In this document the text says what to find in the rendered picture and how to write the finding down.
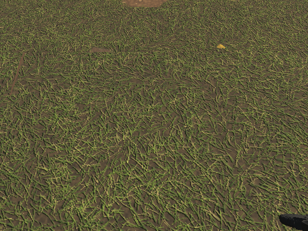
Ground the robot right hand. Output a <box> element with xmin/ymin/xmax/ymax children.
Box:
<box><xmin>279</xmin><ymin>214</ymin><xmax>308</xmax><ymax>231</ymax></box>

